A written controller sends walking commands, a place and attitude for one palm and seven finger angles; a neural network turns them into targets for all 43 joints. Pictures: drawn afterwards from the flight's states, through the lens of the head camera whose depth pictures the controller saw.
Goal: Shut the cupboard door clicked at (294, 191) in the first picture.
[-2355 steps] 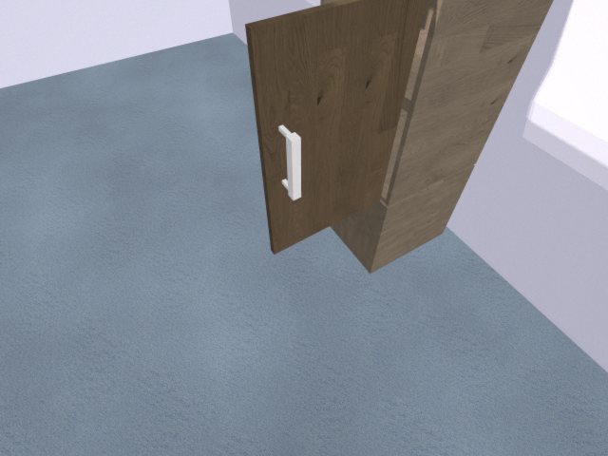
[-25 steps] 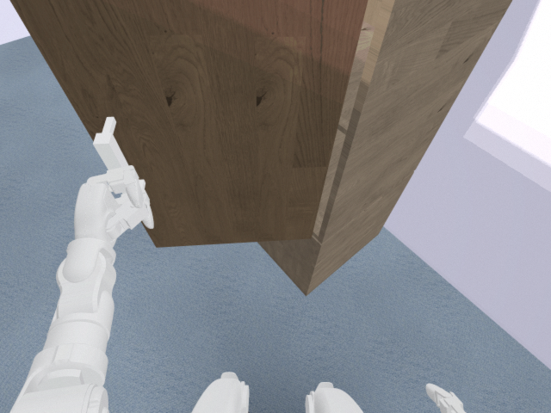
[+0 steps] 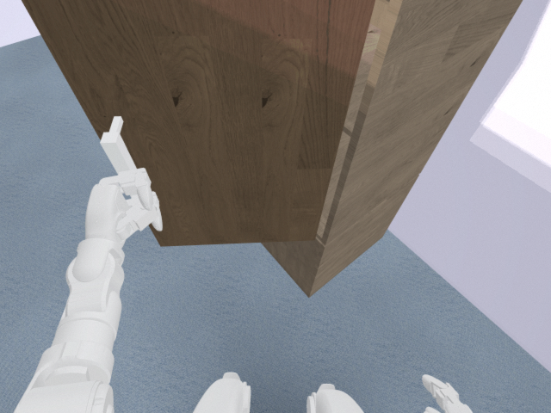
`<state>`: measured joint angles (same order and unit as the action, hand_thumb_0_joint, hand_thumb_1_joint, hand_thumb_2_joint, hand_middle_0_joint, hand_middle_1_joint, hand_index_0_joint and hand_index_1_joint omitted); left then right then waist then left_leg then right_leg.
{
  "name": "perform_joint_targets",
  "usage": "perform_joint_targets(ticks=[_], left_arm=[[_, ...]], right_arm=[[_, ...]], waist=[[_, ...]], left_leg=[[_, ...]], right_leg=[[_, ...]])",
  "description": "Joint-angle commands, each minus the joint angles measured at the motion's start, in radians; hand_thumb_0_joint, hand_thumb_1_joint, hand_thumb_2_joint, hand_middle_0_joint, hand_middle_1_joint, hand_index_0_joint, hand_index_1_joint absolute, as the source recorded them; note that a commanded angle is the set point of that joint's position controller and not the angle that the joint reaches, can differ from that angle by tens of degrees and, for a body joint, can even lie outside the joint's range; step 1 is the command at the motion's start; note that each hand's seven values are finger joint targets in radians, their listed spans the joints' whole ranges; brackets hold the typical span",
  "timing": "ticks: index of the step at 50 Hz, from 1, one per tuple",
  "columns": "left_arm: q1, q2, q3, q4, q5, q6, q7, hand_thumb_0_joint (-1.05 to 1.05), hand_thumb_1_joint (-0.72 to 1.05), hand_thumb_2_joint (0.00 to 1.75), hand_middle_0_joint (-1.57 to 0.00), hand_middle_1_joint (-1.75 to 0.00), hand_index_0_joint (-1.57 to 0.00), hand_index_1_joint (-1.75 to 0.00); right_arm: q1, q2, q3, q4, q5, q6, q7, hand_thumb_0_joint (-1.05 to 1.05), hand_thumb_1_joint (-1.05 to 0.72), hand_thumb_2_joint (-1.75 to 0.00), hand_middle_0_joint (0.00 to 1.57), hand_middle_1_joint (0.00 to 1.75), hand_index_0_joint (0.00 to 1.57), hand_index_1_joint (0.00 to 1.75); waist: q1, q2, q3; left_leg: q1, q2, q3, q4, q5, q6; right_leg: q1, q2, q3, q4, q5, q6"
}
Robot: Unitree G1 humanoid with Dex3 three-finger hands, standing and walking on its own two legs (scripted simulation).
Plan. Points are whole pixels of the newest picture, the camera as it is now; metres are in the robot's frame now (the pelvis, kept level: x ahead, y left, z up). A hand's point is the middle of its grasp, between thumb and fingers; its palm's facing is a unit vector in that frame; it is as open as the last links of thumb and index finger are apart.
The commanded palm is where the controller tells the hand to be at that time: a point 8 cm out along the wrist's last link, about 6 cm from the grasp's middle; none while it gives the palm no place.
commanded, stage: push the door shut along its arc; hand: left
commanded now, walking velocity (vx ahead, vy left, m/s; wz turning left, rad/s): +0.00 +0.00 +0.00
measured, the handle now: (131, 165) +0.47 +0.25 +0.06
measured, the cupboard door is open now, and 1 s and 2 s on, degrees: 54 37 21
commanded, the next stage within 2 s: pull the fist back off the door in 1.74 s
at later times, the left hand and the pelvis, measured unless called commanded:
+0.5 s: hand (159, 176) +0.45 +0.20 +0.06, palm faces -0.06 -1.00 -0.02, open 3.2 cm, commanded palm +0.44 +0.24 +0.06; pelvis -0.01 +0.00 -0.02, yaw +0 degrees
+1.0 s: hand (174, 147) +0.50 +0.19 +0.06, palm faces -0.19 -0.98 +0.00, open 3.1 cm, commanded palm +0.51 +0.22 +0.06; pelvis -0.02 +0.01 -0.03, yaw -2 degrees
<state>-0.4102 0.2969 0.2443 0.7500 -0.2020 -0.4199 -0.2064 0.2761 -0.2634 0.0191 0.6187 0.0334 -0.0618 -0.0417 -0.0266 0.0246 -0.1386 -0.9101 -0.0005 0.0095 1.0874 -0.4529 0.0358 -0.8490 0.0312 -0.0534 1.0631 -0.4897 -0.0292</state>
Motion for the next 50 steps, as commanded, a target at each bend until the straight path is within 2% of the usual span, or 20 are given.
perform_joint_targets(ticks=[1,3,5,8,9,12,14,18,19,20,21,24,26,30,33,34,36,38,46,50], left_arm=[[-0.480,0.244,0.063,-0.174,-0.004,-0.077,-0.012,0.00,0.90,0.90,-1.30,-1.50,-1.30,-1.50],[-0.513,0.248,0.061,-0.127,-0.006,-0.075,-0.029,0.00,0.90,0.90,-1.30,-1.50,-1.30,-1.50],[-0.510,0.297,0.098,-0.055,-0.003,-0.064,-0.044,0.00,0.90,0.90,-1.30,-1.50,-1.30,-1.50],[-0.588,0.271,0.060,-0.013,-0.005,-0.055,-0.077,0.00,0.90,0.90,-1.30,-1.50,-1.30,-1.50],[-0.606,0.302,0.083,0.004,-0.005,-0.054,-0.082,0.00,0.90,0.90,-1.30,-1.50,-1.30,-1.50],[-0.672,0.307,0.073,0.044,-0.008,-0.052,-0.110,0.00,0.90,0.90,-1.30,-1.50,-1.30,-1.50],[-0.699,0.350,0.095,0.063,-0.006,-0.052,-0.129,0.00,0.90,0.90,-1.30,-1.50,-1.30,-1.50],[-0.744,0.333,0.070,0.077,-0.010,-0.051,-0.162,0.00,0.90,0.90,-1.30,-1.50,-1.30,-1.50],[-0.763,0.324,0.057,0.072,-0.007,-0.051,-0.166,0.00,0.90,0.90,-1.30,-1.50,-1.30,-1.50],[-0.779,0.316,0.051,0.078,-0.012,-0.051,-0.171,0.00,0.90,0.90,-1.30,-1.50,-1.30,-1.50],[-0.790,0.355,0.075,0.084,-0.008,-0.053,-0.172,0.00,0.90,0.90,-1.30,-1.50,-1.30,-1.50],[-0.842,0.319,0.031,0.105,-0.001,-0.049,-0.179,0.00,0.90,0.90,-1.30,-1.50,-1.30,-1.50],[-0.878,0.374,0.062,0.129,0.004,-0.050,-0.179,0.00,0.90,0.90,-1.30,-1.50,-1.30,-1.50],[-0.950,0.363,0.037,0.148,0.012,-0.048,-0.194,0.00,0.90,0.90,-1.30,-1.50,-1.30,-1.50],[-0.985,0.421,0.062,0.197,0.018,-0.034,-0.207,0.00,0.90,0.90,-1.30,-1.50,-1.30,-1.50],[-1.005,0.414,0.048,0.209,0.020,-0.028,-0.214,0.00,0.90,0.90,-1.30,-1.50,-1.30,-1.50],[-1.026,0.453,0.072,0.221,0.024,-0.028,-0.223,0.00,0.90,0.90,-1.30,-1.50,-1.30,-1.50],[-1.065,0.416,0.030,0.240,0.030,-0.015,-0.232,0.00,0.90,0.90,-1.30,-1.50,-1.30,-1.50],[-1.121,0.491,0.089,0.264,0.037,0.018,-0.254,0.00,0.90,0.90,-1.30,-1.50,-1.30,-1.50],[-1.146,0.507,0.092,0.267,0.054,0.026,-0.253,0.00,0.90,0.90,-1.30,-1.50,-1.30,-1.50]], right_arm=[[0.050,-0.155,-0.060,-0.085,0.004,-0.032,-0.018,0.00,-0.90,-0.90,0.20,0.30,0.20,0.30],[0.055,-0.153,-0.056,-0.083,0.005,-0.030,-0.017,0.00,-0.90,-0.90,0.20,0.30,0.20,0.30],[0.071,-0.161,-0.054,-0.080,0.003,-0.023,-0.017,0.00,-0.90,-0.90,0.20,0.30,0.20,0.30],[0.078,-0.157,-0.051,-0.082,0.008,-0.018,-0.013,0.00,-0.90,-0.90,0.20,0.30,0.20,0.30],[0.086,-0.163,-0.053,-0.078,0.009,-0.016,-0.013,0.00,-0.90,-0.90,0.20,0.30,0.20,0.30],[0.103,-0.167,-0.053,-0.071,0.010,-0.011,-0.015,0.00,-0.90,-0.90,0.20,0.30,0.20,0.30],[0.113,-0.173,-0.053,-0.066,0.010,-0.008,-0.015,0.00,-0.90,-0.90,0.20,0.30,0.20,0.30],[0.135,-0.180,-0.058,-0.057,0.012,-0.004,-0.012,0.00,-0.90,-0.90,0.20,0.30,0.20,0.30],[0.138,-0.179,-0.059,-0.053,0.012,-0.005,-0.010,0.00,-0.90,-0.90,0.20,0.30,0.20,0.30],[0.147,-0.181,-0.059,-0.051,0.011,-0.006,-0.009,0.00,-0.90,-0.90,0.20,0.30,0.20,0.30],[0.150,-0.187,-0.061,-0.042,0.012,-0.004,-0.010,0.00,-0.90,-0.90,0.20,0.30,0.20,0.30],[0.158,-0.188,-0.059,-0.033,0.013,-0.004,-0.009,0.00,-0.90,-0.90,0.20,0.30,0.20,0.30],[0.165,-0.198,-0.058,-0.023,0.013,-0.004,-0.012,0.00,-0.90,-0.90,0.20,0.30,0.20,0.30],[0.182,-0.200,-0.055,-0.014,0.009,-0.013,-0.012,0.00,-0.90,-0.90,0.20,0.30,0.20,0.30],[0.187,-0.209,-0.049,-0.007,0.011,-0.016,-0.012,0.00,-0.90,-0.90,0.20,0.30,0.20,0.30],[0.189,-0.208,-0.046,-0.006,0.011,-0.017,-0.012,0.00,-0.90,-0.90,0.20,0.30,0.20,0.30],[0.197,-0.215,-0.045,-0.006,0.010,-0.021,-0.012,0.00,-0.90,-0.90,0.20,0.30,0.20,0.30],[0.199,-0.212,-0.040,-0.004,0.010,-0.025,-0.011,0.00,-0.90,-0.90,0.20,0.30,0.20,0.30],[0.236,-0.225,-0.038,-0.007,0.001,-0.029,-0.002,0.00,-0.90,-0.90,0.20,0.30,0.20,0.30],[0.255,-0.224,-0.034,-0.011,-0.002,-0.024,0.003,0.00,-0.90,-0.90,0.20,0.30,0.20,0.30]], waist=[[-0.046,0.057,-0.351],[-0.047,0.057,-0.351],[-0.042,0.035,-0.350],[-0.064,0.045,-0.341],[-0.065,0.041,-0.345],[-0.087,0.031,-0.370],[-0.085,0.045,-0.382],[-0.096,0.074,-0.418],[-0.098,0.100,-0.424],[-0.107,0.085,-0.425],[-0.105,0.087,-0.429],[-0.129,0.081,-0.398],[-0.135,0.078,-0.397],[-0.155,0.112,-0.419],[-0.161,0.118,-0.407],[-0.172,0.119,-0.401],[-0.168,0.141,-0.429],[-0.188,0.165,-0.402],[-0.192,0.184,-0.497],[-0.200,0.176,-0.485]], left_leg=[[0.270,0.012,-0.075,-0.137,0.167,-0.011],[0.256,0.011,-0.074,-0.131,0.170,-0.011],[0.222,0.011,-0.071,-0.121,0.172,-0.008],[0.207,0.011,-0.068,-0.112,0.167,-0.004],[0.204,0.013,-0.073,-0.109,0.167,-0.004],[0.188,0.013,-0.071,-0.086,0.172,0.002],[0.176,0.015,-0.074,-0.079,0.171,0.002],[0.231,0.020,-0.090,-0.073,0.206,0.000],[0.245,0.020,-0.091,-0.073,0.203,-0.001],[0.247,0.018,-0.095,-0.066,0.208,0.003],[0.242,0.023,-0.097,-0.067,0.195,0.000],[0.245,0.023,-0.106,-0.073,0.170,0.003],[0.217,0.025,-0.107,-0.066,0.144,0.004],[0.244,0.026,-0.118,-0.054,0.144,0.006],[0.199,0.028,-0.116,-0.046,0.110,0.006],[0.194,0.029,-0.118,-0.043,0.107,0.006],[0.207,0.031,-0.123,-0.035,0.129,0.004],[0.214,0.035,-0.132,-0.036,0.108,0.002],[0.269,0.044,-0.151,-0.006,0.211,-0.002],[0.260,0.045,-0.156,0.001,0.227,-0.001]], right_leg=[[0.081,-0.005,0.052,-0.136,0.215,-0.004],[0.082,-0.005,0.054,-0.133,0.219,-0.003],[0.094,-0.001,0.058,-0.128,0.223,-0.003],[0.080,-0.005,0.063,-0.130,0.225,0.000],[0.073,-0.004,0.062,-0.128,0.220,-0.002],[0.063,-0.004,0.070,-0.121,0.227,0.003],[0.061,-0.003,0.073,-0.115,0.219,-0.001],[0.009,0.002,0.060,-0.103,0.224,-0.004],[-0.005,0.002,0.059,-0.104,0.215,-0.005],[-0.015,0.006,0.059,-0.104,0.216,-0.006],[-0.020,0.004,0.059,-0.105,0.200,-0.005],[-0.057,0.008,0.053,-0.114,0.168,-0.005],[-0.068,0.008,0.057,-0.111,0.143,-0.005],[-0.108,0.013,0.054,-0.107,0.130,-0.009],[-0.117,0.014,0.060,-0.106,0.101,-0.009],[-0.128,0.015,0.056,-0.102,0.097,-0.009],[-0.139,0.017,0.054,-0.091,0.106,-0.012],[-0.187,0.018,0.046,-0.088,0.090,-0.011],[-0.217,0.024,0.029,-0.058,0.140,-0.015],[-0.226,0.030,0.024,-0.053,0.146,-0.015]])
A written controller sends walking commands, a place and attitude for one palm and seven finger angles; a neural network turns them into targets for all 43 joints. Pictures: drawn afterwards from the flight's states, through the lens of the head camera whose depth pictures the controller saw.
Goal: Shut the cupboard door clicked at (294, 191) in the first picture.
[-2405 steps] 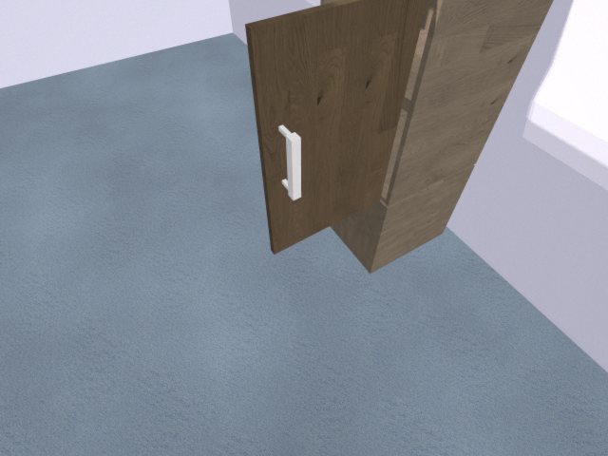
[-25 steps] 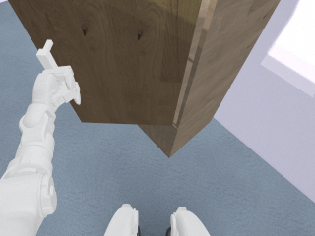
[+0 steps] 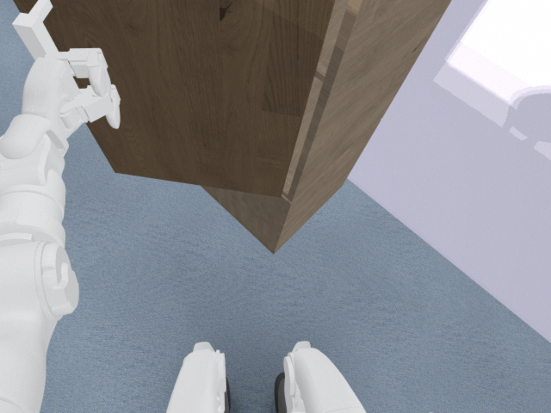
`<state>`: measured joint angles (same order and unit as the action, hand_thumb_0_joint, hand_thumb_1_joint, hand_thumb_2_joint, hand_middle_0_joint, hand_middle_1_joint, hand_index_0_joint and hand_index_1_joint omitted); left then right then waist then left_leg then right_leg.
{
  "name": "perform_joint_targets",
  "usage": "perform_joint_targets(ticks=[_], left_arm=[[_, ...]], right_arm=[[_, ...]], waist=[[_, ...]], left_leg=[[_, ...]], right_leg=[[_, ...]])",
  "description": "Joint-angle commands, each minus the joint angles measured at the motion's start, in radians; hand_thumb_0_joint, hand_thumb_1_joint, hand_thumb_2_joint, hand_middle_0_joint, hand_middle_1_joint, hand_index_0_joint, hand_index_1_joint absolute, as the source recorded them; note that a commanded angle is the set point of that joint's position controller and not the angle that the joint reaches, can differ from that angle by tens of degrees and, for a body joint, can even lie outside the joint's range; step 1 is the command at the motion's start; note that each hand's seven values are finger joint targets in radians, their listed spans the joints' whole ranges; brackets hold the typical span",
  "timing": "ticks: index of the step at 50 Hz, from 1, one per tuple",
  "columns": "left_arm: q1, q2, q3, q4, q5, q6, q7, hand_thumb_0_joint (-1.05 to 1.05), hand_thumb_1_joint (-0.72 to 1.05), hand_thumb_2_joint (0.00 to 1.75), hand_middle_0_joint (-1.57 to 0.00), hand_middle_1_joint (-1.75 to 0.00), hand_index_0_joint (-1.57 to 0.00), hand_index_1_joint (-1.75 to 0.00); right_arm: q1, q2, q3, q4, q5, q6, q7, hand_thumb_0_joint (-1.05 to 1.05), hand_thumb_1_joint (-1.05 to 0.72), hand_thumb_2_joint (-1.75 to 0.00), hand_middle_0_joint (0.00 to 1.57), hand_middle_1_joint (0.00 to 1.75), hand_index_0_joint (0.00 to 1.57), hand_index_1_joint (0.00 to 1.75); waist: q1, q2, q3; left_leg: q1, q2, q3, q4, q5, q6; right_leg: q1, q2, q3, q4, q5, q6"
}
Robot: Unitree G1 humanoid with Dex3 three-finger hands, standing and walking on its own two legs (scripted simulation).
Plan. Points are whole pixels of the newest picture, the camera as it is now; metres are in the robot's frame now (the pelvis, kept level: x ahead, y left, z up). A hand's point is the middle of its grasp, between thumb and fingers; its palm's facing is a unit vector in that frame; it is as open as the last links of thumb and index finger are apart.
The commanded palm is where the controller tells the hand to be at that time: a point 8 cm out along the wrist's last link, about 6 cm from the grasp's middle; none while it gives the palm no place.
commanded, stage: push the door shut along its arc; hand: left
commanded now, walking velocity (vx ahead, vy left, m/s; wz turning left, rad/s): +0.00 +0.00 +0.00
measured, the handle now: (64, 66) +0.58 +0.26 +0.09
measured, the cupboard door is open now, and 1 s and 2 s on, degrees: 37 21 21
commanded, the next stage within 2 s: pull the fist back off the door in 0.74 s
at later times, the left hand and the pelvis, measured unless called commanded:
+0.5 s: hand (139, 68) +0.57 +0.16 +0.10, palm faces -0.27 -0.96 -0.02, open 3.0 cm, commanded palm +0.58 +0.18 +0.09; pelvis +0.01 +0.00 -0.01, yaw -1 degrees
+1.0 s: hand (159, 47) +0.61 +0.14 +0.10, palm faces +0.08 -0.99 +0.09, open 3.0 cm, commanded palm +0.60 +0.14 +0.09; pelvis +0.00 -0.01 -0.02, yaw -1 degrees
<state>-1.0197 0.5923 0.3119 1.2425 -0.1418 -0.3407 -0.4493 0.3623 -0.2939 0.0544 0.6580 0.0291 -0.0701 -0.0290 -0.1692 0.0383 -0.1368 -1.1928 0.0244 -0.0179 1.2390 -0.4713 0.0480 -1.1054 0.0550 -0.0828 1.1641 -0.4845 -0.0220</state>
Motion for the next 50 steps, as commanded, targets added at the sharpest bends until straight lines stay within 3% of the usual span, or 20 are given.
perform_joint_targets(ticks=[1,2,3,12,15,17,18,24,25,27,28,34,37,39,42,43,44,46,48,50], left_arm=[[-0.545,0.212,0.019,-0.227,0.001,-0.052,-0.011,0.00,0.90,0.90,-1.30,-1.50,-1.30,-1.50],[-0.545,0.185,-0.002,-0.221,0.003,-0.046,-0.013,0.00,0.90,0.90,-1.30,-1.50,-1.30,-1.50],[-0.558,0.219,0.023,-0.215,0.005,-0.043,-0.015,0.00,0.90,0.90,-1.30,-1.50,-1.30,-1.50],[-0.609,0.236,0.029,-0.170,0.030,-0.015,-0.018,0.00,0.90,0.90,-1.30,-1.50,-1.30,-1.50],[-0.617,0.287,0.066,-0.149,0.040,-0.003,-0.014,0.00,0.90,0.90,-1.30,-1.50,-1.30,-1.50],[-0.624,0.251,0.032,-0.125,0.052,0.007,-0.019,0.00,0.90,0.90,-1.30,-1.50,-1.30,-1.50],[-0.652,0.275,0.044,-0.134,0.051,0.008,-0.020,0.00,0.90,0.90,-1.30,-1.50,-1.30,-1.50],[-0.724,0.239,-0.009,-0.151,0.054,0.018,-0.052,0.00,0.90,0.90,-1.30,-1.50,-1.30,-1.50],[-0.748,0.202,-0.036,-0.151,0.050,0.022,-0.058,0.00,0.90,0.90,-1.30,-1.50,-1.30,-1.50],[-0.777,0.238,-0.018,-0.121,0.051,0.041,-0.060,0.00,0.90,0.90,-1.30,-1.50,-1.30,-1.50],[-0.803,0.246,-0.021,-0.139,0.052,0.042,-0.064,0.00,0.90,0.90,-1.30,-1.50,-1.30,-1.50],[-0.872,0.203,-0.068,-0.117,0.057,0.071,-0.076,0.00,0.90,0.90,-1.30,-1.50,-1.30,-1.50],[-0.899,0.143,-0.104,-0.127,0.057,0.080,-0.074,0.00,0.90,0.90,-1.30,-1.50,-1.30,-1.50],[-0.912,0.155,-0.104,-0.099,0.062,0.095,-0.073,0.00,0.90,0.90,-1.30,-1.50,-1.30,-1.50],[-0.948,0.151,-0.115,-0.121,0.068,0.099,-0.071,0.00,0.90,0.90,-1.30,-1.50,-1.30,-1.50],[-0.957,0.209,0.103,-0.145,0.002,0.125,0.128,0.00,0.90,0.90,-1.30,-1.50,-1.30,-1.50],[-0.902,0.151,0.057,-0.103,0.034,0.143,0.228,0.00,0.90,0.90,-1.30,-1.50,-1.30,-1.50],[-0.879,0.089,0.078,-0.113,0.063,0.139,0.395,0.00,0.90,0.90,-1.30,-1.50,-1.30,-1.50],[-0.855,0.104,0.095,-0.195,0.144,0.094,0.551,0.00,0.90,0.90,-1.30,-1.50,-1.30,-1.50],[-0.845,0.121,0.061,-0.206,0.246,0.042,0.616,0.00,0.90,0.90,-1.30,-1.50,-1.30,-1.50]], right_arm=[[0.170,-0.196,-0.072,-0.048,0.002,-0.012,-0.010,0.00,-0.90,-0.90,0.20,0.30,0.20,0.30],[0.172,-0.194,-0.072,-0.048,0.000,-0.011,-0.006,0.00,-0.90,-0.90,0.20,0.30,0.20,0.30],[0.177,-0.197,-0.071,-0.047,-0.001,-0.009,-0.007,0.00,-0.90,-0.90,0.20,0.30,0.20,0.30],[0.211,-0.199,-0.068,-0.041,-0.012,-0.001,-0.002,0.00,-0.90,-0.90,0.20,0.30,0.20,0.30],[0.225,-0.199,-0.063,-0.045,-0.016,0.003,-0.001,0.00,-0.90,-0.90,0.20,0.30,0.20,0.30],[0.224,-0.197,-0.066,-0.046,-0.016,0.006,-0.001,0.00,-0.90,-0.90,0.20,0.30,0.20,0.30],[0.230,-0.199,-0.065,-0.045,-0.016,0.006,-0.003,0.00,-0.90,-0.90,0.20,0.30,0.20,0.30],[0.238,-0.201,-0.069,-0.022,-0.019,0.001,-0.007,0.00,-0.90,-0.90,0.20,0.30,0.20,0.30],[0.236,-0.197,-0.068,-0.019,-0.020,-0.005,-0.007,0.00,-0.90,-0.90,0.20,0.30,0.20,0.30],[0.241,-0.205,-0.065,-0.005,-0.019,-0.008,-0.014,0.00,-0.90,-0.90,0.20,0.30,0.20,0.30],[0.242,-0.204,-0.064,-0.003,-0.020,-0.012,-0.015,0.00,-0.90,-0.90,0.20,0.30,0.20,0.30],[0.239,-0.206,-0.057,0.024,-0.025,-0.035,-0.023,0.00,-0.90,-0.90,0.20,0.30,0.20,0.30],[0.233,-0.205,-0.061,0.033,-0.030,-0.048,-0.021,0.00,-0.90,-0.90,0.20,0.30,0.20,0.30],[0.229,-0.207,-0.056,0.041,-0.029,-0.052,-0.027,0.00,-0.90,-0.90,0.20,0.30,0.20,0.30],[0.232,-0.207,-0.055,0.049,-0.032,-0.061,-0.026,0.00,-0.90,-0.90,0.20,0.30,0.20,0.30],[0.302,-0.180,-0.042,0.006,-0.052,-0.054,-0.017,0.00,-0.90,-0.90,0.20,0.30,0.20,0.30],[0.292,-0.173,-0.042,0.005,-0.060,-0.049,0.000,0.00,-0.90,-0.90,0.20,0.30,0.20,0.30],[0.317,-0.166,-0.056,0.000,-0.089,-0.036,0.033,0.00,-0.90,-0.90,0.20,0.30,0.20,0.30],[0.326,-0.158,-0.062,-0.014,-0.118,-0.023,0.065,0.00,-0.90,-0.90,0.20,0.30,0.20,0.30],[0.338,-0.160,-0.073,-0.009,-0.129,-0.002,0.094,0.00,-0.90,-0.90,0.20,0.30,0.20,0.30]], waist=[[-0.063,0.176,-0.496],[-0.069,0.183,-0.493],[-0.065,0.180,-0.487],[-0.084,0.209,-0.505],[-0.086,0.189,-0.505],[-0.106,0.175,-0.489],[-0.109,0.159,-0.487],[-0.128,0.215,-0.520],[-0.138,0.235,-0.517],[-0.150,0.205,-0.501],[-0.145,0.232,-0.523],[-0.174,0.256,-0.519],[-0.181,0.288,-0.544],[-0.196,0.263,-0.514],[-0.197,0.299,-0.551],[-0.151,0.287,-0.557],[-0.152,0.296,-0.548],[-0.156,0.253,-0.521],[-0.135,0.269,-0.582],[-0.148,0.268,-0.620]], left_leg=[[0.564,0.026,-0.132,-0.151,0.258,-0.016],[0.564,0.024,-0.132,-0.148,0.252,-0.015],[0.553,0.025,-0.134,-0.148,0.252,-0.017],[0.603,0.033,-0.157,-0.135,0.325,-0.023],[0.560,0.029,-0.140,-0.120,0.336,-0.017],[0.541,0.032,-0.138,-0.110,0.329,-0.015],[0.519,0.031,-0.131,-0.104,0.318,-0.011],[0.566,0.033,-0.141,-0.086,0.343,-0.013],[0.576,0.030,-0.143,-0.079,0.351,-0.010],[0.547,0.033,-0.141,-0.072,0.327,-0.007],[0.545,0.030,-0.136,-0.067,0.335,-0.006],[0.547,0.033,-0.143,-0.041,0.328,-0.003],[0.595,0.034,-0.158,-0.033,0.353,-0.006],[0.545,0.033,-0.145,-0.027,0.305,-0.001],[0.572,0.033,-0.152,-0.018,0.338,-0.002],[0.501,0.048,-0.160,-0.045,0.296,-0.003],[0.486,0.048,-0.159,-0.061,0.269,-0.012],[0.478,0.047,-0.172,-0.081,0.246,-0.016],[0.484,0.039,-0.153,-0.069,0.282,-0.017],[0.507,0.037,-0.150,-0.063,0.324,-0.021]], right_leg=[[0.014,0.005,0.053,-0.154,0.148,-0.020],[0.005,0.006,0.053,-0.158,0.143,-0.020],[0.012,0.006,0.051,-0.154,0.145,-0.021],[-0.049,0.011,0.034,-0.136,0.168,-0.023],[-0.019,0.015,0.038,-0.131,0.183,-0.021],[-0.038,0.015,0.037,-0.132,0.185,-0.015],[-0.022,0.016,0.042,-0.134,0.185,-0.013],[-0.068,0.017,0.038,-0.126,0.191,-0.017],[-0.096,0.018,0.036,-0.122,0.191,-0.018],[-0.091,0.018,0.035,-0.127,0.183,-0.014],[-0.083,0.017,0.038,-0.121,0.187,-0.016],[-0.136,0.019,0.027,-0.108,0.176,-0.017],[-0.180,0.020,0.017,-0.097,0.178,-0.020],[-0.177,0.022,0.020,-0.102,0.162,-0.017],[-0.189,0.023,0.013,-0.086,0.174,-0.019],[-0.137,0.014,0.026,-0.095,0.166,-0.015],[-0.133,0.012,0.026,-0.092,0.151,-0.012],[-0.139,0.008,0.016,-0.095,0.138,0.000],[-0.099,0.003,0.023,-0.095,0.155,0.005],[-0.083,0.006,0.024,-0.091,0.173,0.002]])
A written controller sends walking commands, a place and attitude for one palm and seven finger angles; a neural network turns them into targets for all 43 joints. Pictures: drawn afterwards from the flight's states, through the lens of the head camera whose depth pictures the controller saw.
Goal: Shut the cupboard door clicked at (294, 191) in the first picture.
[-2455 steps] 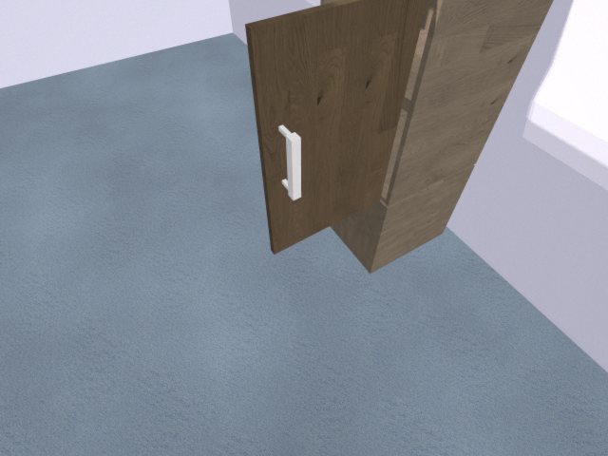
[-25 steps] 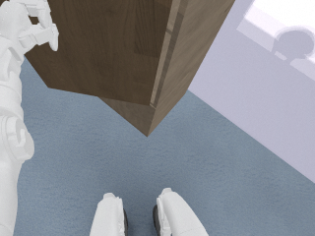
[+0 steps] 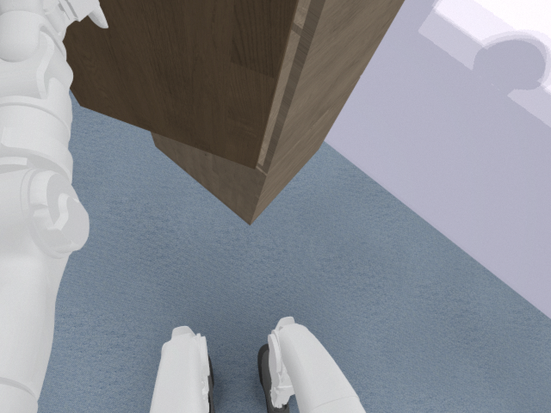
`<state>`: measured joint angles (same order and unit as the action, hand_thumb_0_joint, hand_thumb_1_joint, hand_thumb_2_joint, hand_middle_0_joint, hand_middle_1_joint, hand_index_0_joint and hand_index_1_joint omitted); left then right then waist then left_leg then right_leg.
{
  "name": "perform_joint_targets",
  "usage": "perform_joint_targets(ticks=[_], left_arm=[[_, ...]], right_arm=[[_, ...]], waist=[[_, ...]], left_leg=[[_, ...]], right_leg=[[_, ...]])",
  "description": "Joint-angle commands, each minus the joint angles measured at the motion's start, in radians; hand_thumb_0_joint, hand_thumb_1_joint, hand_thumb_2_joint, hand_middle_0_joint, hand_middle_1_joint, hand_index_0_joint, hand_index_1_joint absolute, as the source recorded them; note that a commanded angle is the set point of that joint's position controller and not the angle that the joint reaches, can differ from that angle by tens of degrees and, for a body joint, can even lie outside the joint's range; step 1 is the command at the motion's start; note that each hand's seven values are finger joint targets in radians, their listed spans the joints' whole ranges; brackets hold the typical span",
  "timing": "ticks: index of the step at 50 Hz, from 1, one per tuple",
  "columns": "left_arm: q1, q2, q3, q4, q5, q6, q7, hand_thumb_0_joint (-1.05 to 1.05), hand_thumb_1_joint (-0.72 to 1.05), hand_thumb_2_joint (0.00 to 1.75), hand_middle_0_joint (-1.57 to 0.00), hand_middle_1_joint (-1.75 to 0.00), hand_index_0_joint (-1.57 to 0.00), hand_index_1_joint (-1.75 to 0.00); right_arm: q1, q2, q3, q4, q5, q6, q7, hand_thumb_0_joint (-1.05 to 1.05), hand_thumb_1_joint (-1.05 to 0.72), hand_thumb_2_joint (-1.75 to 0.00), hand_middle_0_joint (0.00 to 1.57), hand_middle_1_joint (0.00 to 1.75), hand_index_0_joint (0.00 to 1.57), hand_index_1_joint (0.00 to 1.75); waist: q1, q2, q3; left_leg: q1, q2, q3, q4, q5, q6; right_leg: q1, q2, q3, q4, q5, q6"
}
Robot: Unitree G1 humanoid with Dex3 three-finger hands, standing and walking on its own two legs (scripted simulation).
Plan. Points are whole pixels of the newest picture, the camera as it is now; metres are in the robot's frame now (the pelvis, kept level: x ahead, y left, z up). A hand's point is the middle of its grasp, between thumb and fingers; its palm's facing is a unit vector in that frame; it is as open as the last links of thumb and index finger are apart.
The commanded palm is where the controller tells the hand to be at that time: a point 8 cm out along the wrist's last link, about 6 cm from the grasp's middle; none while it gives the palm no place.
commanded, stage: pull the fist back off the door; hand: left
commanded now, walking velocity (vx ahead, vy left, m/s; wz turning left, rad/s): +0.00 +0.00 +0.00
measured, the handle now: out of the picture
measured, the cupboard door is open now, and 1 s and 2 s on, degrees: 21 21 21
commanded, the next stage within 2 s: draw the hand back to the body in 0.72 s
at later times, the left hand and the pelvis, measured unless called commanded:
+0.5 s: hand (109, 37) +0.55 +0.14 +0.11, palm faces +0.16 -0.99 -0.03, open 3.1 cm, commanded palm +0.51 +0.17 +0.11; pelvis +0.04 -0.01 +0.05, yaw +1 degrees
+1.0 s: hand (104, 64) +0.50 +0.13 +0.13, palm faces +0.16 -0.99 -0.04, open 3.1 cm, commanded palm +0.44 +0.19 +0.14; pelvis +0.03 -0.02 +0.05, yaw +1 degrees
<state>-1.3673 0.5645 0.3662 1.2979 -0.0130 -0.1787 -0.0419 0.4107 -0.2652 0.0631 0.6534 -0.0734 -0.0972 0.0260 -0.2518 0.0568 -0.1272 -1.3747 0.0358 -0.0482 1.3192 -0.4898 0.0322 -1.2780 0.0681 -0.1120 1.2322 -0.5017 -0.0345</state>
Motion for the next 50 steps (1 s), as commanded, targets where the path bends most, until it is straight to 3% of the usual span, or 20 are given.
perform_joint_targets(ticks=[1,4,5,7,10,15,17,19,20,21,24,26,27,32,35,38,41,45,48,50], left_arm=[[-0.482,0.144,-0.016,-0.256,0.142,-0.136,0.209,0.00,0.90,0.90,-1.30,-1.50,-1.30,-1.50],[-0.437,0.148,-0.020,-0.248,0.118,-0.159,0.148,0.00,0.90,0.90,-1.30,-1.50,-1.30,-1.50],[-0.421,0.155,0.000,-0.264,0.097,-0.169,0.127,0.00,0.90,0.90,-1.30,-1.50,-1.30,-1.50],[-0.345,0.137,0.011,-0.238,0.057,-0.169,0.095,0.00,0.90,0.90,-1.30,-1.50,-1.30,-1.50],[-0.268,0.174,0.070,-0.250,0.023,-0.194,0.091,0.00,0.90,0.90,-1.30,-1.50,-1.30,-1.50],[-0.105,0.107,0.063,-0.302,0.016,-0.267,0.114,0.00,0.90,0.90,-1.30,-1.50,-1.30,-1.50],[-0.010,0.103,0.072,-0.308,0.013,-0.283,0.109,0.00,0.90,0.90,-1.30,-1.50,-1.30,-1.50],[0.044,0.025,0.022,-0.333,0.005,-0.294,0.100,0.00,0.90,0.90,-1.30,-1.50,-1.30,-1.50],[0.032,-0.012,-0.003,-0.361,-0.008,-0.305,0.097,0.00,0.90,0.90,-1.30,-1.50,-1.30,-1.50],[0.059,-0.009,0.009,-0.380,-0.017,-0.313,0.097,0.00,0.90,0.90,-1.30,-1.50,-1.30,-1.50],[0.087,-0.064,-0.028,-0.417,-0.036,-0.331,0.098,0.00,0.90,0.90,-1.30,-1.50,-1.30,-1.50],[0.076,-0.107,-0.062,-0.475,-0.040,-0.357,0.101,0.00,0.90,0.90,-1.30,-1.50,-1.30,-1.50],[0.112,-0.073,-0.029,-0.476,-0.041,-0.365,0.105,0.00,0.90,0.90,-1.30,-1.50,-1.30,-1.50],[0.177,-0.162,-0.107,-0.505,-0.037,-0.386,0.112,0.00,0.90,0.90,-1.30,-1.50,-1.30,-1.50],[0.124,-0.199,-0.148,-0.479,-0.036,-0.380,0.122,0.00,0.90,0.90,-1.30,-1.50,-1.30,-1.50],[0.070,-0.175,-0.134,-0.427,-0.026,-0.383,0.139,0.00,0.90,0.90,-1.30,-1.50,-1.30,-1.50],[0.062,-0.159,-0.114,-0.420,-0.024,-0.400,0.148,0.00,0.90,0.90,-1.30,-1.50,-1.30,-1.50],[0.240,-0.084,-0.039,-0.475,-0.034,-0.382,0.128,0.00,0.90,0.90,-1.30,-1.50,-1.30,-1.50],[0.372,-0.057,-0.021,-0.571,-0.064,-0.324,0.096,0.00,0.90,0.90,-1.30,-1.50,-1.30,-1.50],[0.433,-0.087,-0.046,-0.682,-0.097,-0.296,0.076,0.00,0.90,0.90,-1.30,-1.50,-1.30,-1.50]], right_arm=[[0.293,-0.188,-0.086,-0.007,-0.025,0.039,0.048,0.00,-0.90,-0.90,0.20,0.30,0.20,0.30],[0.289,-0.188,-0.092,-0.017,-0.007,0.065,0.054,0.00,-0.90,-0.90,0.20,0.30,0.20,0.30],[0.291,-0.189,-0.093,-0.020,-0.003,0.068,0.052,0.00,-0.90,-0.90,0.20,0.30,0.20,0.30],[0.279,-0.182,-0.091,-0.027,0.009,0.077,0.047,0.00,-0.90,-0.90,0.20,0.30,0.20,0.30],[0.276,-0.176,-0.088,-0.035,0.013,0.083,0.039,0.00,-0.90,-0.90,0.20,0.30,0.20,0.30],[0.268,-0.159,-0.103,-0.043,0.013,0.093,0.045,0.00,-0.90,-0.90,0.20,0.30,0.20,0.30],[0.257,-0.156,-0.111,-0.049,0.019,0.101,0.046,0.00,-0.90,-0.90,0.20,0.30,0.20,0.30],[0.245,-0.148,-0.121,-0.055,0.025,0.109,0.047,0.00,-0.90,-0.90,0.20,0.30,0.20,0.30],[0.242,-0.146,-0.122,-0.054,0.025,0.109,0.047,0.00,-0.90,-0.90,0.20,0.30,0.20,0.30],[0.232,-0.148,-0.129,-0.051,0.029,0.112,0.045,0.00,-0.90,-0.90,0.20,0.30,0.20,0.30],[0.202,-0.142,-0.134,-0.051,0.035,0.116,0.041,0.00,-0.90,-0.90,0.20,0.30,0.20,0.30],[0.182,-0.137,-0.141,-0.046,0.036,0.115,0.037,0.00,-0.90,-0.90,0.20,0.30,0.20,0.30],[0.173,-0.140,-0.143,-0.043,0.036,0.116,0.035,0.00,-0.90,-0.90,0.20,0.30,0.20,0.30],[0.118,-0.130,-0.146,-0.046,0.042,0.121,0.030,0.00,-0.90,-0.90,0.20,0.30,0.20,0.30],[0.096,-0.130,-0.142,-0.044,0.045,0.125,0.021,0.00,-0.90,-0.90,0.20,0.30,0.20,0.30],[0.071,-0.132,-0.138,-0.036,0.042,0.127,0.010,0.00,-0.90,-0.90,0.20,0.30,0.20,0.30],[0.056,-0.130,-0.135,-0.038,0.038,0.121,0.007,0.00,-0.90,-0.90,0.20,0.30,0.20,0.30],[0.044,-0.130,-0.127,-0.093,0.045,0.131,0.008,0.00,-0.90,-0.90,0.20,0.30,0.20,0.30],[0.029,-0.121,-0.122,-0.134,0.070,0.145,-0.003,0.00,-0.90,-0.90,0.20,0.30,0.20,0.30],[0.014,-0.116,-0.119,-0.161,0.083,0.142,-0.013,0.00,-0.90,-0.90,0.20,0.30,0.20,0.30]], waist=[[-0.065,0.258,-0.625],[-0.062,0.205,-0.622],[-0.049,0.214,-0.641],[-0.031,0.171,-0.599],[-0.002,0.124,-0.570],[0.031,0.069,-0.540],[0.060,0.065,-0.531],[0.060,0.033,-0.510],[0.054,0.058,-0.508],[0.068,0.053,-0.515],[0.067,0.016,-0.483],[0.068,0.052,-0.510],[0.086,0.041,-0.513],[0.093,0.044,-0.486],[0.067,0.023,-0.436],[0.059,0.001,-0.414],[0.070,0.015,-0.467],[0.151,0.009,-0.562],[0.180,-0.054,-0.519],[0.187,-0.070,-0.502]], left_leg=[[0.700,0.025,-0.114,-0.155,0.354,-0.008],[0.660,0.013,-0.082,-0.180,0.322,0.001],[0.674,0.011,-0.085,-0.191,0.335,0.000],[0.643,0.006,-0.066,-0.211,0.310,0.003],[0.589,0.000,-0.041,-0.230,0.296,0.008],[0.588,-0.011,-0.005,-0.252,0.354,0.010],[0.587,-0.016,0.010,-0.263,0.368,0.005],[0.601,-0.021,0.019,-0.275,0.379,0.006],[0.638,-0.023,0.019,-0.281,0.399,0.006],[0.660,-0.022,0.019,-0.284,0.398,0.002],[0.657,-0.028,0.027,-0.293,0.381,0.006],[0.725,-0.028,0.025,-0.292,0.419,0.003],[0.725,-0.028,0.027,-0.288,0.425,0.001],[0.769,-0.031,0.025,-0.297,0.435,-0.003],[0.757,-0.033,0.023,-0.295,0.405,0.000],[0.722,-0.034,0.013,-0.294,0.341,-0.001],[0.737,-0.037,0.011,-0.287,0.349,-0.002],[0.737,-0.045,0.032,-0.319,0.392,-0.002],[0.707,-0.047,0.057,-0.373,0.372,0.005],[0.733,-0.048,0.063,-0.410,0.367,0.008]], right_leg=[[0.109,-0.006,0.055,-0.171,0.202,0.012],[0.236,0.001,0.075,-0.215,0.231,0.012],[0.258,0.003,0.076,-0.215,0.245,0.009],[0.312,0.005,0.084,-0.242,0.249,0.013],[0.394,0.003,0.101,-0.256,0.277,0.016],[0.494,-0.004,0.116,-0.269,0.395,0.022],[0.534,-0.007,0.121,-0.275,0.431,0.022],[0.559,-0.009,0.122,-0.286,0.468,0.025],[0.545,-0.010,0.119,-0.286,0.483,0.023],[0.541,-0.011,0.116,-0.289,0.473,0.023],[0.563,-0.015,0.124,-0.304,0.483,0.027],[0.539,-0.018,0.117,-0.295,0.502,0.026],[0.554,-0.020,0.121,-0.294,0.511,0.025],[0.532,-0.023,0.112,-0.291,0.508,0.024],[0.499,-0.026,0.113,-0.296,0.486,0.027],[0.473,-0.030,0.115,-0.299,0.421,0.029],[0.480,-0.032,0.117,-0.287,0.420,0.026],[0.635,-0.029,0.130,-0.289,0.498,0.024],[0.768,-0.031,0.147,-0.348,0.543,0.032],[0.827,-0.032,0.150,-0.381,0.560,0.033]])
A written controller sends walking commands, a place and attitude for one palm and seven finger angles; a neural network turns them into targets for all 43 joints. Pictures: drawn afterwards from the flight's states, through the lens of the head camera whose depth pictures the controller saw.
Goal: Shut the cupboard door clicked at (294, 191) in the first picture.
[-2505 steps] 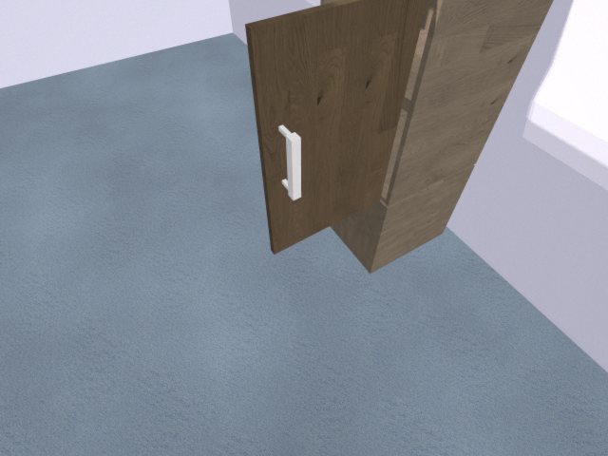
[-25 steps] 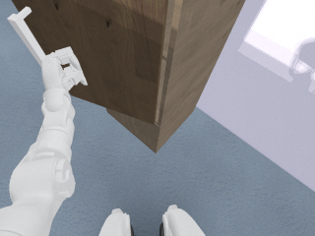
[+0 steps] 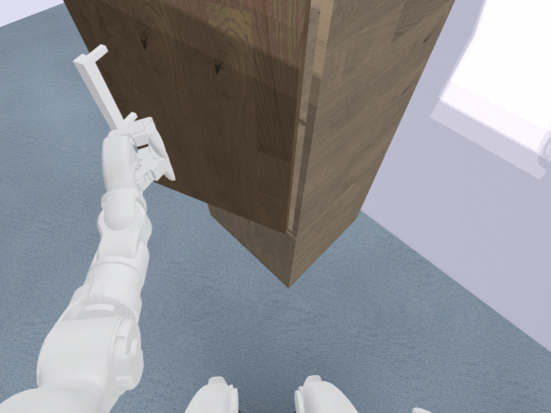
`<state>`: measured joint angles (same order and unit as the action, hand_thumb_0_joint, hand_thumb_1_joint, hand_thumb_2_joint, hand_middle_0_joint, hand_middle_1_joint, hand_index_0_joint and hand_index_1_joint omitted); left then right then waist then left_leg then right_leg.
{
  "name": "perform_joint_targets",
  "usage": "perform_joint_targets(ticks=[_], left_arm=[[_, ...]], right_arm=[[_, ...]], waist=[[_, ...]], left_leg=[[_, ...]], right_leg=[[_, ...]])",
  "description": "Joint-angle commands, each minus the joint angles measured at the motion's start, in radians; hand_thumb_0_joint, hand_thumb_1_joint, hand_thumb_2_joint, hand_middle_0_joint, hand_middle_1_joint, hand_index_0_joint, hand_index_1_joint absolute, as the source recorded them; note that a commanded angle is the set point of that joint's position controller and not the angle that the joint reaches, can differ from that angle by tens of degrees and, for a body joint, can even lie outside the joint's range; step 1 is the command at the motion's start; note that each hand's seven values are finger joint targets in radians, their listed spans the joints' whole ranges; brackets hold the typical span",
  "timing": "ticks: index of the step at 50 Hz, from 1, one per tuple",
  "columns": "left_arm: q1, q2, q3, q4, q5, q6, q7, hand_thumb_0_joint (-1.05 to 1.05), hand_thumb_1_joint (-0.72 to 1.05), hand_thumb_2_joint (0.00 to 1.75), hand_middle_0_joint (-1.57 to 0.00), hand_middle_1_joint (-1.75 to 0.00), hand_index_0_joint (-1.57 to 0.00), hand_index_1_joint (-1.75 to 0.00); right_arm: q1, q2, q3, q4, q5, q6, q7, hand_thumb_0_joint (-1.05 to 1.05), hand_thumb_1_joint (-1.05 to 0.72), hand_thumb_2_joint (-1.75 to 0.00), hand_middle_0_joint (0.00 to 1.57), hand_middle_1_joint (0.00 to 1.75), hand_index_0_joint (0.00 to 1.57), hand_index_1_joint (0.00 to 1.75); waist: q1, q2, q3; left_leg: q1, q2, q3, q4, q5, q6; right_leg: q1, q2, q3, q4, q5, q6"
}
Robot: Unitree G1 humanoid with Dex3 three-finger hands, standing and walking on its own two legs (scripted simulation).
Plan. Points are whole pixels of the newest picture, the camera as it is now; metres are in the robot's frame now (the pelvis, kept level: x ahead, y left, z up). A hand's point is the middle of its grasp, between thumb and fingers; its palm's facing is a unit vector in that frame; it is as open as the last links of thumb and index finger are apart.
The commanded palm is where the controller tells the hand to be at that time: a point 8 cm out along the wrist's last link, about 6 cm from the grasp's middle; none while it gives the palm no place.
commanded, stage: draw the hand back to the body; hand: left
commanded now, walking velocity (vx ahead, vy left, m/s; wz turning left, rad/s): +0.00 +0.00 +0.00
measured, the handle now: (111, 93) +0.64 +0.26 +0.05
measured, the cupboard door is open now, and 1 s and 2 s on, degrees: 21 21 21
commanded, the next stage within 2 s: step back with the hand held close in 1.42 s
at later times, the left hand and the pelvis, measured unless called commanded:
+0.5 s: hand (67, 223) +0.32 +0.21 +0.15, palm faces +0.17 -0.96 -0.21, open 3.1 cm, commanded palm +0.28 +0.26 +0.17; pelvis +0.01 +0.01 +0.06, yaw +1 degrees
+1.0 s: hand out of the picture +0.22 +0.29 +0.23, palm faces +0.45 -0.80 -0.39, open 5.8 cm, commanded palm +0.16 +0.33 +0.25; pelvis +0.03 +0.02 +0.08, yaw +2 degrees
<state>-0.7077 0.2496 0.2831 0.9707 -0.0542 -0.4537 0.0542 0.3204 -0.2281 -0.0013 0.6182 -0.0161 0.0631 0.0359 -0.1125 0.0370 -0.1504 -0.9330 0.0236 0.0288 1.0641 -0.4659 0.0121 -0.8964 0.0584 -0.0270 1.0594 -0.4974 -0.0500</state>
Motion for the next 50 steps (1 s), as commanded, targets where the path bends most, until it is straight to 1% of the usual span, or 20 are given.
perform_joint_targets(ticks=[1,3,5,7,10,12,15,17,18,19,20,22,25,31,35,38,40,41,44,50], left_arm=[[-0.194,0.201,0.013,-0.410,-0.072,-0.009,-0.029,0.00,0.90,0.90,-1.30,-1.50,-1.30,-1.50],[-0.150,0.186,-0.004,-0.467,-0.096,0.011,-0.040,0.00,0.90,0.90,-1.30,-1.50,-1.30,-1.50],[-0.111,0.153,-0.048,-0.542,-0.104,0.016,-0.051,0.00,0.90,0.90,-1.30,-1.50,-1.30,-1.50],[-0.060,0.114,-0.087,-0.567,-0.112,0.028,-0.061,0.00,0.90,0.90,-1.30,-1.50,-1.30,-1.50],[0.027,0.124,-0.087,-0.652,-0.127,0.053,-0.073,0.00,0.90,0.90,-1.30,-1.50,-1.30,-1.50],[0.090,0.142,-0.073,-0.658,-0.138,0.080,-0.081,0.00,0.90,0.90,-1.30,-1.50,-1.30,-1.50],[0.162,0.181,-0.041,-0.776,-0.150,0.106,-0.089,0.00,0.90,0.90,-1.22,-1.41,-1.22,-1.41],[0.219,0.168,-0.042,-0.839,-0.163,0.126,-0.098,0.00,0.90,0.90,-1.16,-1.35,-1.16,-1.35],[0.280,0.240,-0.099,-0.891,-0.056,0.173,-0.049,0.00,0.90,0.90,-1.13,-1.32,-1.13,-1.32],[0.324,0.212,-0.100,-0.937,-0.057,0.208,-0.026,0.00,0.90,0.90,-1.11,-1.29,-1.11,-1.29],[0.345,0.219,-0.105,-0.968,-0.048,0.234,-0.012,0.00,0.90,0.90,-1.08,-1.26,-1.08,-1.26],[0.401,0.231,-0.084,-0.994,-0.041,0.275,0.014,0.00,0.90,0.90,-1.02,-1.20,-1.02,-1.20],[0.457,0.205,-0.113,-1.079,-0.032,0.313,0.022,0.00,0.90,0.90,-0.94,-1.11,-0.94,-1.11],[0.594,0.191,-0.102,-1.225,-0.029,0.364,0.038,0.00,0.90,0.90,-0.78,-0.93,-0.78,-0.93],[0.684,0.236,-0.041,-1.324,-0.022,0.375,0.049,0.00,0.90,0.90,-0.67,-0.81,-0.67,-0.81],[0.768,0.246,0.001,-1.393,-0.024,0.379,0.053,0.00,0.90,0.90,-0.58,-0.72,-0.58,-0.72],[0.828,0.269,0.035,-1.430,-0.021,0.380,0.053,0.00,0.90,0.90,-0.53,-0.66,-0.53,-0.66],[0.843,0.254,0.029,-1.462,-0.022,0.377,0.053,0.00,0.90,0.90,-0.50,-0.63,-0.50,-0.63],[0.925,0.272,0.079,-1.481,-0.026,0.380,0.057,0.00,0.90,0.90,-0.42,-0.54,-0.42,-0.54],[1.059,0.330,0.184,-1.561,-0.030,0.360,0.065,0.00,0.90,0.90,-0.25,-0.36,-0.25,-0.36]], right_arm=[[0.090,-0.149,-0.052,-0.131,0.035,-0.023,-0.027,0.00,-0.90,-0.90,0.20,0.30,0.20,0.30],[0.078,-0.149,-0.052,-0.127,0.045,-0.033,-0.039,0.00,-0.90,-0.90,0.20,0.30,0.20,0.30],[0.062,-0.149,-0.049,-0.127,0.051,-0.050,-0.048,0.00,-0.90,-0.90,0.20,0.30,0.20,0.30],[0.044,-0.148,-0.048,-0.116,0.057,-0.065,-0.053,0.00,-0.90,-0.90,0.20,0.30,0.20,0.30],[0.013,-0.151,-0.046,-0.124,0.063,-0.088,-0.061,0.00,-0.90,-0.90,0.20,0.30,0.20,0.30],[-0.019,-0.149,-0.036,-0.127,0.068,-0.097,-0.066,0.00,-0.90,-0.90,0.20,0.30,0.20,0.30],[-0.062,-0.150,-0.031,-0.152,0.072,-0.113,-0.073,0.00,-0.90,-0.90,0.20,0.30,0.20,0.30],[-0.100,-0.141,-0.023,-0.169,0.076,-0.125,-0.077,0.00,-0.90,-0.90,0.20,0.30,0.20,0.30],[-0.143,-0.120,-0.030,-0.179,0.080,-0.094,-0.092,0.00,-0.90,-0.90,0.20,0.30,0.20,0.30],[-0.161,-0.114,-0.025,-0.198,0.080,-0.081,-0.103,0.00,-0.90,-0.90,0.20,0.30,0.20,0.30],[-0.174,-0.116,-0.020,-0.196,0.081,-0.075,-0.112,0.00,-0.90,-0.90,0.20,0.30,0.20,0.30],[-0.201,-0.113,-0.010,-0.194,0.081,-0.064,-0.125,0.00,-0.90,-0.90,0.20,0.30,0.20,0.30],[-0.227,-0.112,0.000,-0.195,0.080,-0.070,-0.135,0.00,-0.90,-0.90,0.20,0.30,0.20,0.30],[-0.250,-0.105,0.020,-0.194,0.065,-0.091,-0.130,0.00,-0.90,-0.90,0.20,0.30,0.20,0.30],[-0.260,-0.108,0.022,-0.183,0.053,-0.111,-0.123,0.00,-0.90,-0.90,0.20,0.30,0.20,0.30],[-0.267,-0.097,0.023,-0.186,0.047,-0.117,-0.116,0.00,-0.90,-0.90,0.20,0.30,0.20,0.30],[-0.269,-0.102,0.019,-0.179,0.044,-0.127,-0.112,0.00,-0.90,-0.90,0.20,0.30,0.20,0.30],[-0.270,-0.095,0.020,-0.182,0.045,-0.128,-0.109,0.00,-0.90,-0.90,0.20,0.30,0.20,0.30],[-0.274,-0.094,0.016,-0.179,0.042,-0.135,-0.106,0.00,-0.90,-0.90,0.20,0.30,0.20,0.30],[-0.285,-0.096,0.003,-0.171,0.044,-0.161,-0.107,0.00,-0.90,-0.90,0.20,0.30,0.20,0.30]], waist=[[0.047,-0.043,-0.459],[0.034,-0.085,-0.375],[0.034,-0.039,-0.330],[0.029,-0.033,-0.267],[0.051,0.007,-0.252],[0.063,-0.022,-0.193],[0.096,-0.008,-0.209],[0.107,-0.006,-0.196],[0.112,-0.046,-0.206],[0.107,-0.037,-0.169],[0.110,-0.010,-0.148],[0.109,-0.052,-0.079],[0.109,-0.001,-0.036],[0.118,0.021,0.014],[0.134,0.055,0.026],[0.145,0.028,0.008],[0.151,0.036,0.031],[0.149,0.059,0.017],[0.157,0.020,0.055],[0.173,0.031,0.069]], left_leg=[[0.308,-0.035,-0.009,-0.174,0.337,0.029],[0.320,-0.032,-0.008,-0.205,0.296,0.033],[0.369,-0.031,-0.013,-0.234,0.280,0.033],[0.414,-0.027,-0.024,-0.268,0.244,0.032],[0.478,-0.029,-0.026,-0.305,0.248,0.032],[0.473,-0.029,-0.032,-0.338,0.223,0.031],[0.515,-0.032,-0.033,-0.369,0.244,0.032],[0.537,-0.031,-0.033,-0.391,0.259,0.030],[0.584,-0.033,-0.028,-0.435,0.272,0.030],[0.592,-0.032,-0.025,-0.459,0.273,0.031],[0.616,-0.032,-0.025,-0.476,0.289,0.032],[0.642,-0.027,-0.028,-0.514,0.294,0.033],[0.736,-0.021,-0.038,-0.567,0.328,0.032],[0.835,-0.011,-0.062,-0.657,0.356,0.023],[0.866,-0.008,-0.066,-0.686,0.412,0.016],[0.881,-0.005,-0.066,-0.692,0.468,0.013],[0.875,-0.002,-0.067,-0.694,0.494,0.011],[0.886,-0.002,-0.068,-0.695,0.505,0.008],[0.861,-0.001,-0.068,-0.703,0.480,0.008],[0.840,-0.002,-0.060,-0.699,0.454,0.010]], right_leg=[[0.458,-0.023,0.063,-0.229,0.552,0.049],[0.457,-0.025,0.063,-0.276,0.513,0.057],[0.439,-0.025,0.054,-0.300,0.462,0.050],[0.398,-0.023,0.036,-0.333,0.383,0.046],[0.418,-0.025,0.031,-0.363,0.363,0.040],[0.426,-0.029,0.026,-0.386,0.325,0.038],[0.485,-0.030,0.023,-0.396,0.340,0.033],[0.509,-0.033,0.017,-0.403,0.356,0.033],[0.567,-0.060,0.068,-0.464,0.372,0.044],[0.588,-0.067,0.064,-0.492,0.372,0.048],[0.605,-0.068,0.062,-0.511,0.385,0.045],[0.623,-0.069,0.052,-0.547,0.393,0.048],[0.634,-0.057,0.032,-0.593,0.388,0.035],[0.699,-0.055,0.010,-0.659,0.381,0.029],[0.743,-0.053,0.006,-0.690,0.417,0.025],[0.784,-0.058,-0.001,-0.687,0.455,0.025],[0.784,-0.055,0.000,-0.700,0.466,0.027],[0.797,-0.061,-0.001,-0.693,0.465,0.026],[0.793,-0.060,-0.006,-0.701,0.449,0.030],[0.797,-0.060,-0.002,-0.714,0.428,0.032]])
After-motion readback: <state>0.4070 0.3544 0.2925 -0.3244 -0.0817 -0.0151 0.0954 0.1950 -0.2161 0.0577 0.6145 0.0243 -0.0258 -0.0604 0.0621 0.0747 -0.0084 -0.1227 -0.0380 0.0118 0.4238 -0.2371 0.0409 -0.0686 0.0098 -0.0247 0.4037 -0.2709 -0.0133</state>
